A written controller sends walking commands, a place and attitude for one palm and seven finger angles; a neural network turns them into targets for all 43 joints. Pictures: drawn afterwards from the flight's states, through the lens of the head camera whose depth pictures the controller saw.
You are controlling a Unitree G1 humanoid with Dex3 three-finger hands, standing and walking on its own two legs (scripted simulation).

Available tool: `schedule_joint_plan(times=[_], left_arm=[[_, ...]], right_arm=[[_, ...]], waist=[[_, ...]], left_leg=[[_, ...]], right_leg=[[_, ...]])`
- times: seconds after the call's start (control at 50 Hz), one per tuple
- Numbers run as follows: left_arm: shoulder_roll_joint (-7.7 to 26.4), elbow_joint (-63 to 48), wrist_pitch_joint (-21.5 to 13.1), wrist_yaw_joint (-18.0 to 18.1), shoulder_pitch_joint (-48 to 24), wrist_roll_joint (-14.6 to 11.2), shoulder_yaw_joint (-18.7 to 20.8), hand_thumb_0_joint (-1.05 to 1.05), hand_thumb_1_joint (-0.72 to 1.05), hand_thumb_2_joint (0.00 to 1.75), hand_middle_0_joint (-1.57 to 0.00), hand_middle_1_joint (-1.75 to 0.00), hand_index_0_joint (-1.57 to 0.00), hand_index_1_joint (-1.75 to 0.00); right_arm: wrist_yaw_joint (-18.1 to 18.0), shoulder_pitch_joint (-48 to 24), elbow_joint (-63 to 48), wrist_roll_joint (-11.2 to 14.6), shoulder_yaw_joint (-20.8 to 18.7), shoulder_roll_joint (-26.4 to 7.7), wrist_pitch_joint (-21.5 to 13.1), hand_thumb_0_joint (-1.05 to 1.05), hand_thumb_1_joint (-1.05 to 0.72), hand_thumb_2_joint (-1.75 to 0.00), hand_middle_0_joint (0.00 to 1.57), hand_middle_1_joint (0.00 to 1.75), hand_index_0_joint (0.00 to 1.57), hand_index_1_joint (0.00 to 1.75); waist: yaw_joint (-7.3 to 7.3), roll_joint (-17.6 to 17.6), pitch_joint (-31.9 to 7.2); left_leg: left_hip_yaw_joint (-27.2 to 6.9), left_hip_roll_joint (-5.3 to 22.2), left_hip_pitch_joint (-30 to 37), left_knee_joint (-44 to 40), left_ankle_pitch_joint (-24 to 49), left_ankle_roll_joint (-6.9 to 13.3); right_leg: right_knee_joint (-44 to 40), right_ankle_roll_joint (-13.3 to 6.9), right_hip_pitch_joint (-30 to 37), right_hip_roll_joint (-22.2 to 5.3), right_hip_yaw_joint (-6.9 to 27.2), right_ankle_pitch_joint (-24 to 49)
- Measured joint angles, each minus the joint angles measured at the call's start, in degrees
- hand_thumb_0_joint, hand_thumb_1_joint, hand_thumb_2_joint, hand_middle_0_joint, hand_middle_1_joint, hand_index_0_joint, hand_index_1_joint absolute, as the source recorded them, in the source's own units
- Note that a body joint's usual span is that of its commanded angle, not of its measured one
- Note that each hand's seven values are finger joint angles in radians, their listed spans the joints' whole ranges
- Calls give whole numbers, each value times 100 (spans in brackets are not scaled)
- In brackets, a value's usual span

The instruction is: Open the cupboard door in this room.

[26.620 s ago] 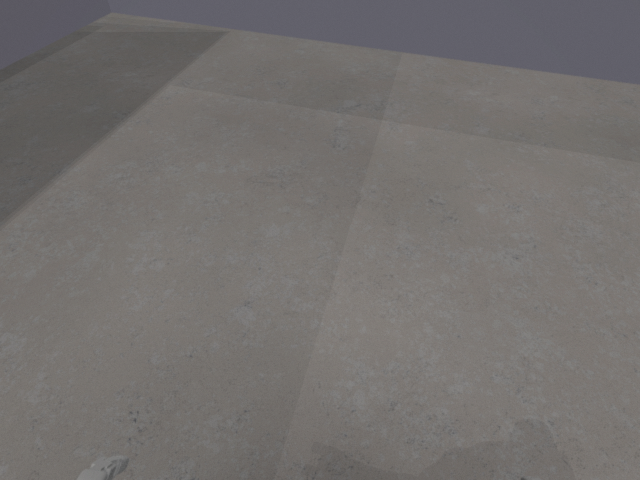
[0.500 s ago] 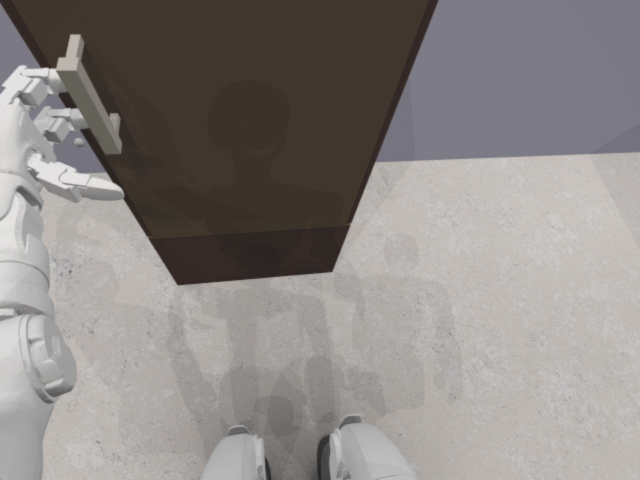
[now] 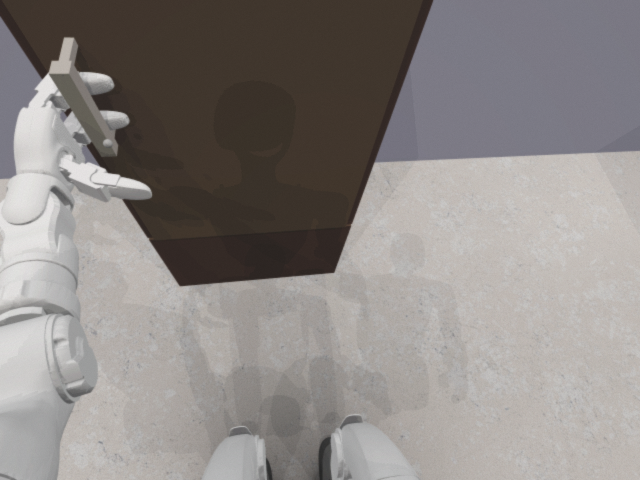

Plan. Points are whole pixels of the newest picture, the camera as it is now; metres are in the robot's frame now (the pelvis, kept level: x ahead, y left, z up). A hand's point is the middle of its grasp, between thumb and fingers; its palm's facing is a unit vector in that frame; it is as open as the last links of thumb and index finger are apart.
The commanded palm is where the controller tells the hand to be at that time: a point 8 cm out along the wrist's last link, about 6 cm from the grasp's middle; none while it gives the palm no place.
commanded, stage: slide the fingers in behind the handle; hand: left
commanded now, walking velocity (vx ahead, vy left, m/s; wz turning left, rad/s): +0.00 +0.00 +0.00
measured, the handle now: (90, 102) +0.56 +0.24 +0.07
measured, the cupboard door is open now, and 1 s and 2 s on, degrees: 0 0 19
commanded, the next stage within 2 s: close the thumb around the handle in 0.52 s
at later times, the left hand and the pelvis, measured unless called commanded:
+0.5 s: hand (108, 147) +0.50 +0.22 +0.07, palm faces +0.04 -1.00 -0.01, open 14.0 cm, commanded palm +0.48 +0.26 +0.07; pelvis +0.00 +0.00 +0.00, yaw +0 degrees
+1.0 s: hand (110, 138) +0.51 +0.22 +0.07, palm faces +0.05 -1.00 -0.01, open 9.9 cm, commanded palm +0.48 +0.25 +0.07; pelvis +0.00 +0.01 +0.00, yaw +0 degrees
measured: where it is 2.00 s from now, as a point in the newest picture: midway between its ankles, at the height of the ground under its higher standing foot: outside the picture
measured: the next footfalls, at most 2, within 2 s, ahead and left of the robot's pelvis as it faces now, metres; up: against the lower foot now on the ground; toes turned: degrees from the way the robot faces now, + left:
none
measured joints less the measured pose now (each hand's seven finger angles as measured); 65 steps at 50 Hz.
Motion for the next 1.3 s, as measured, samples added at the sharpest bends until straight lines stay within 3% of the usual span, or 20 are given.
schedule_joint_plan(times=[0.16, 0.74, 0.9, 1.2, 1.3], left_arm=[[-108, -53, -57, 241, 80, 11, -20, -1, -50, 30, -30, -120, -28, -120], [-37, 106, -151, 164, -152, 55, -68, -1, -45, 32, -31, -120, -30, -121], [-50, 206, -40, 214, -222, 88, -93, -1, -16, 45, -33, -124, -33, -124], [-115, 68, -47, 289, -46, 91, -110, 1, 63, 78, -38, -132, -37, -132], [-171, 65, -150, 327, -46, 42, -117, 1, 76, 84, -38, -134, -38, -134]], right_arm=[[50, 22, 19, -24, -24, 43, -33, 1, -91, -90, 20, 30, 20, 30], [10, -29, 53, -43, -1, 1, -102, 1, -91, -90, 20, 30, 20, 30], [20, 35, 47, -48, 25, 21, -77, 1, -91, -90, 20, 30, 20, 30], [50, 85, 20, -52, -8, 30, -34, 1, -91, -90, 20, 30, 20, 30], [53, 41, 68, -59, -22, 20, -56, 1, -91, -90, 20, 30, 20, 30]], waist=[[20, 10, -20], [-21, -3, 9], [-53, 28, 1], [-12, 35, -22], [15, 20, -18]], left_leg=[[21, -4, 40, -25, -1, -5], [-5, -43, -138, 110, -6, 43], [3, -50, -139, 98, -9, 61], [21, -44, -30, 24, -5, 54], [9, -48, -36, 37, -11, 46]], right_leg=[[2, -3, 21, -2, 23, -9], [97, 43, -120, -42, -1, -7], [76, 60, -118, -46, 9, -3], [12, 57, -22, -33, 34, 3], [31, 50, -27, -37, 23, -10]])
